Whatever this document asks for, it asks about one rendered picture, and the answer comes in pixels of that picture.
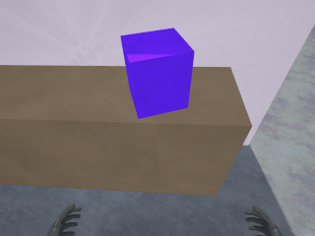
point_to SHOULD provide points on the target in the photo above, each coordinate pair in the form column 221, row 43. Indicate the pedestal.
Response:
column 76, row 127

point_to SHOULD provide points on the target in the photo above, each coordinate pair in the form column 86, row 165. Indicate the robot right hand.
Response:
column 268, row 227

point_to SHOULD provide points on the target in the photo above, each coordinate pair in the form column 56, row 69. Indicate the carton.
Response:
column 159, row 65

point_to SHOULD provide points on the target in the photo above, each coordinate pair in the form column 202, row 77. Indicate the robot left hand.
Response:
column 59, row 225

